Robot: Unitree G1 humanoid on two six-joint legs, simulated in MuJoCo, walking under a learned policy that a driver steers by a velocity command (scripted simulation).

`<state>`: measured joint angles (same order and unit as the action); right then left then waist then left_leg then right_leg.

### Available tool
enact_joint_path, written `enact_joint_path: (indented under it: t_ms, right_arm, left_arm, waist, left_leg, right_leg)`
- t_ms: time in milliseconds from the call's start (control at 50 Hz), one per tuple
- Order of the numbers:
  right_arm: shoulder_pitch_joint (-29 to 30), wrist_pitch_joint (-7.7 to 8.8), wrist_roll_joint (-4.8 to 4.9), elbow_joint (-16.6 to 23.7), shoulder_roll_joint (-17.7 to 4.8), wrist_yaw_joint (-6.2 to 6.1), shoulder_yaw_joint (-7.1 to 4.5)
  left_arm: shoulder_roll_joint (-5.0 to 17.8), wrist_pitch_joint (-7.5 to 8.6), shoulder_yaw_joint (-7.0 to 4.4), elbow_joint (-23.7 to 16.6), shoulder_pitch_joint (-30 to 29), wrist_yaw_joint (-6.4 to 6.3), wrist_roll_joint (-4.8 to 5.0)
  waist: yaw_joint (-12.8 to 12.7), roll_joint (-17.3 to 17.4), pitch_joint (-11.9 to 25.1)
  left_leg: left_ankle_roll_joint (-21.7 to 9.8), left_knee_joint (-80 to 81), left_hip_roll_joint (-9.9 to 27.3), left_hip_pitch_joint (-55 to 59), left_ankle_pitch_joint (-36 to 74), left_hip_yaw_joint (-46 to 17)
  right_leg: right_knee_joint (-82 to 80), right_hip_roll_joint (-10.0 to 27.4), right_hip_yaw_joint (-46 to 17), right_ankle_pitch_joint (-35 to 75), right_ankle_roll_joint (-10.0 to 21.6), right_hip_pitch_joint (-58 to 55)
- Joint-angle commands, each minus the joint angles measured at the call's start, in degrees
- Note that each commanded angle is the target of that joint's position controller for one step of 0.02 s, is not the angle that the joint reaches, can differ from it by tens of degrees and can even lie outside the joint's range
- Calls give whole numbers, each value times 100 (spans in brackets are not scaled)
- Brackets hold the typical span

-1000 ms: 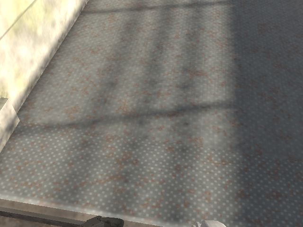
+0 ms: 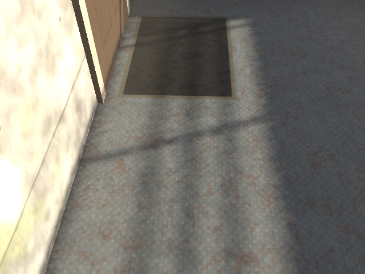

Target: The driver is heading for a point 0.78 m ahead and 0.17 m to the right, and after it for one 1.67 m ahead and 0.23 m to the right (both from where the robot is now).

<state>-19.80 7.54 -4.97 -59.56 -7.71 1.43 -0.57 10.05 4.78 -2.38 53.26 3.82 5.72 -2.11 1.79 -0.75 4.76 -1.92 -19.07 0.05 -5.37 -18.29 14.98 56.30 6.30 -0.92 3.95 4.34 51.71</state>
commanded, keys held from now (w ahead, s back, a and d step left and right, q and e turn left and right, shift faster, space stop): w+e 0.40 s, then w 0.60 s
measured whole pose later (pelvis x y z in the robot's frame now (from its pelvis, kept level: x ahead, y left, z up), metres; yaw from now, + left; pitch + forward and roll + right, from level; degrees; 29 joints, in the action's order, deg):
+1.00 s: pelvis +0.55 -0.12 +0.01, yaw -20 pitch +2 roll +1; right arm -19.5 5.5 0.4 -55.9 -12.1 0.1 -2.5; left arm 14.5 3.7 -4.6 42.3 7.6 -1.1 0.4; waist 4.0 -2.5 -0.4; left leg -2.7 -16.8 -3.4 -8.4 -10.4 0.8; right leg 52.0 5.4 -2.4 -7.7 0.2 38.6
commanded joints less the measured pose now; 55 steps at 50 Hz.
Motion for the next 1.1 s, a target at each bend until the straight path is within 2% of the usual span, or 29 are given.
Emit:
enact_joint_path:
  t_ms: [20,80,140,180,200,220,240,260,280,300,340,360,380,400,460,500,600,640,700,720,740,760,780,820,880,920,1000,1060,1100]
  right_arm:
    - [-108,189,107,116,-878,99,-212]
    - [-230,113,184,82,-727,76,-230]
    - [-53,-26,175,203,-887,-33,-324]
    - [-139,-57,133,248,-898,-90,-335]
    - [-704,-28,54,350,-609,-209,-283]
    - [-865,39,98,566,-534,-259,-175]
    - [-379,-17,5,615,-694,-50,-213]
    - [360,-70,135,855,-745,120,-278]
    - [881,-47,94,953,-830,126,-318]
    - [887,11,20,996,-765,81,-318]
    - [782,-22,-29,873,-85,-7,-129]
    - [1559,180,818,1538,-1177,-308,-490]
    - [1450,206,807,1549,-1194,-392,-513]
    - [1329,154,687,1573,-1052,-424,-498]
    - [1854,0,441,1693,-619,-408,-353]
    - [2201,-49,534,1668,-528,-303,-300]
    - [2892,14,643,1850,-926,-173,-338]
    - [2976,96,573,1886,-998,-135,-330]
    - [1525,180,481,1464,-1400,-146,-502]
    - [314,167,437,1226,-1692,-160,-567]
    - [-321,102,398,1089,-2014,-140,-665]
    - [-188,38,549,1055,-1508,-126,-566]
    - [302,-18,588,1138,-1278,-170,-504]
    - [882,-59,445,1209,-1114,-140,-406]
    - [808,-24,428,974,-853,-60,-269]
    - [684,-48,492,853,-1055,-105,-300]
    - [573,-110,604,832,-1431,-183,-366]
    - [208,-149,699,699,-1591,-157,-405]
    - [-23,-188,727,580,-1533,-140,-389]
  left_arm:
    - [17,-151,-27,-512,-669,-52,13]
    - [144,-191,-129,-521,-831,-133,-40]
    - [375,-69,-261,-502,-745,-189,78]
    - [702,62,-398,-464,-422,-293,140]
    - [1009,80,-483,-381,111,-408,134]
    - [1027,61,-461,-170,1290,-495,139]
    - [1037,1,-435,400,2688,-484,28]
    - [1325,84,-602,582,2850,-499,-66]
    - [1368,149,-670,510,2303,-500,-47]
    - [1096,187,-586,507,2065,-466,-7]
    - [450,179,-356,348,1358,-376,92]
    - [535,181,-288,-287,649,-432,525]
    - [729,178,-288,-372,479,-469,514]
    - [795,136,-282,-478,522,-528,425]
    - [900,56,-314,-548,1111,-678,301]
    - [858,-11,-345,-444,1614,-741,287]
    - [821,-49,-359,-380,2011,-745,374]
    - [851,-119,-357,-302,2141,-751,344]
    - [945,-135,-361,-540,1646,-711,294]
    - [792,-92,-300,-702,1473,-669,200]
    - [345,-9,-185,-573,2422,-621,316]
    - [704,66,-211,-544,2374,-626,401]
    - [1030,108,-282,-746,1631,-618,449]
    - [982,120,-298,-1005,893,-659,320]
    - [691,6,-297,-1118,1125,-673,284]
    - [582,-37,-258,-1284,898,-689,267]
    - [460,-84,-159,-1512,98,-652,249]
    - [615,-81,-168,-1687,-335,-589,317]
    - [643,-53,-166,-1889,-664,-534,367]
  waist:
    - [-124,502,-562]
    - [-126,485,-696]
    - [-355,547,-621]
    - [-473,529,-151]
    - [-241,105,645]
    - [-644,-482,1524]
    - [-1073,-909,1711]
    - [-1220,-342,923]
    - [-1122,-292,115]
    - [-879,-252,121]
    - [-269,38,98]
    - [-116,265,-155]
    - [92,320,-64]
    - [105,216,-85]
    - [-217,7,-445]
    - [-482,-324,-415]
    - [-733,-313,-701]
    - [-698,-420,-698]
    - [122,-526,94]
    - [600,-154,886]
    - [398,1713,1635]
    - [431,1630,1511]
    - [489,1084,486]
    - [223,238,-298]
    - [-130,516,-333]
    - [-156,474,-395]
    - [36,437,-418]
    - [235,490,-603]
    - [324,451,-722]
  left_leg:
    - [-927,1003,1668,848,4355,-470]
    - [-805,886,1794,1900,4336,-326]
    - [-695,316,1754,2194,5209,-61]
    - [-450,-613,1441,1623,5935,100]
    - [-13,-1508,1134,629,5129,166]
    - [532,-2760,642,-1303,3401,-204]
    - [660,-4069,-174,-2535,-906,-611]
    - [425,-5045,-153,-3696,-993,-1614]
    - [217,-5608,103,-4030,-485,-2032]
    - [44,-5845,235,-3800,-229,-2196]
    - [-162,-5605,544,-3060,271,-2193]
    - [108,-5919,327,-3103,-69,-1914]
    - [176,-5497,509,-3258,-71,-2055]
    - [265,-5027,614,-3339,-26,-2035]
    - [387,-3041,593,-2952,1172,-1706]
    - [391,-2112,317,-2330,2273,-1598]
    - [266,-1128,271,-2803,2219,-1777]
    - [133,-980,192,-2859,1754,-1718]
    - [-279,-779,-51,-784,1605,-1608]
    - [-703,-1003,788,872,2018,-2501]
    - [-1738,-597,2148,2819,1501,-4938]
    - [-1778,-24,2309,2862,378,-5911]
    - [-1502,114,2087,2081,162,-5152]
    - [-1235,432,1627,493,994,-3960]
    - [-1133,725,1190,-275,1908,-3104]
    - [-1161,855,1174,-412,2339,-2795]
    - [-990,970,995,-765,2119,-2245]
    - [-967,955,1118,-525,1661,-2299]
    - [-953,851,1279,-164,1544,-2406]
  right_leg:
    - [-1366,-67,115,34,-44,-428]
    - [-2024,-287,187,-428,1,-485]
    - [-2462,-684,485,-883,232,-1314]
    - [-2520,-1112,617,-351,584,-2870]
    - [-1801,-1016,227,741,1005,-4602]
    - [-1986,-397,-1344,296,1568,-6944]
    - [-3243,484,-3118,200,1913,-8081]
    - [-3687,521,-3300,-318,1482,-8011]
    - [-3784,350,-2788,-328,1194,-6971]
    - [-3753,370,-2569,90,1294,-6203]
    - [-3968,283,-2135,472,1321,-4764]
    - [-4272,305,-2593,610,1512,-4163]
    - [-4266,355,-2438,356,1465,-4105]
    - [-4307,352,-2295,100,1406,-3945]
    - [-4519,-9,-1643,-197,1164,-3175]
    - [-4497,-232,-1404,-593,1003,-3057]
    - [-4162,207,-1908,-974,887,-4413]
    - [-3780,315,-1949,-367,805,-4982]
    - [-2202,-157,-1644,2197,546,-4818]
    - [-676,-464,-1325,1352,350,-3872]
    - [1459,-1374,-809,-2278,-157,-1892]
    - [2194,-1132,-1039,-3437,-155,-966]
    - [2463,-815,-929,-2954,-170,-485]
    - [2021,-358,-533,-2123,-171,-761]
    - [1257,-116,-347,-1904,-219,-1304]
    - [547,-30,-223,-1688,-357,-1204]
    - [-1211,-121,-39,-558,-492,-1829]
    - [-1939,-219,4,-378,-464,-1980]
    - [-2320,-270,15,-515,-312,-1961]
Keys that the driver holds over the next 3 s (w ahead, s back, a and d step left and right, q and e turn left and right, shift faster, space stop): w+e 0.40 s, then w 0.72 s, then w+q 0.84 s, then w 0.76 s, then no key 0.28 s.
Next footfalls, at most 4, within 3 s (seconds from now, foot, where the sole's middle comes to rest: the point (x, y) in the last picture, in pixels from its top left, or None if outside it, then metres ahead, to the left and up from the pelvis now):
0.18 right None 0.27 -0.15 -0.78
0.72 left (197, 255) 0.60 -0.03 -0.78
1.20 right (275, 219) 0.74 -0.35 -0.78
1.76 left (220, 156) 1.07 -0.17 -0.78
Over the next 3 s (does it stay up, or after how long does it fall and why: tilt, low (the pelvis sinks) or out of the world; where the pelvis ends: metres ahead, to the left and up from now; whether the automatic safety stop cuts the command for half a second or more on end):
stays up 1.53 -0.16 0.01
